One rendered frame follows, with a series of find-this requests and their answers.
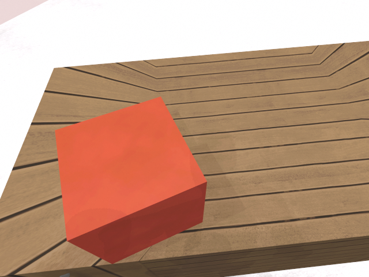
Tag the carton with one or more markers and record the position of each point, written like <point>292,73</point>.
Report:
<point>128,181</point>

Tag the pedestal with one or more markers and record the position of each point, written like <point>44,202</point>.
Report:
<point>280,135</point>

